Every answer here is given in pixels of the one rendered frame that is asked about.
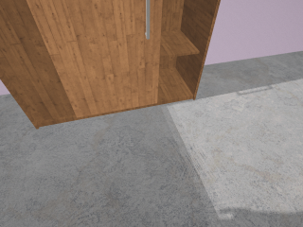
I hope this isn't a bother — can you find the wardrobe door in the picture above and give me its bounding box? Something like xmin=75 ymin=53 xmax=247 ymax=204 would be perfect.
xmin=26 ymin=0 xmax=163 ymax=118
xmin=0 ymin=0 xmax=75 ymax=122

